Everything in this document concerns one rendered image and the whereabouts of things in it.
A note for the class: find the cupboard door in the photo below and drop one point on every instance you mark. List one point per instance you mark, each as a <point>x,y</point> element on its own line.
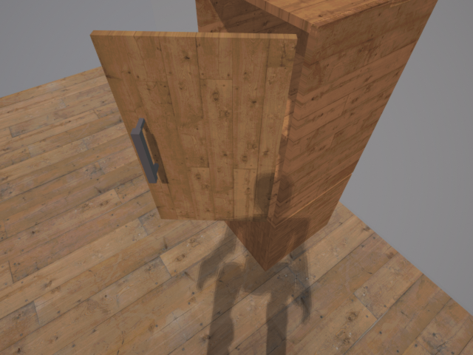
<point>214,107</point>

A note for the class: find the handle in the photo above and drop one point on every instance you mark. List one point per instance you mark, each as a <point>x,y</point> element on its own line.
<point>143,152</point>

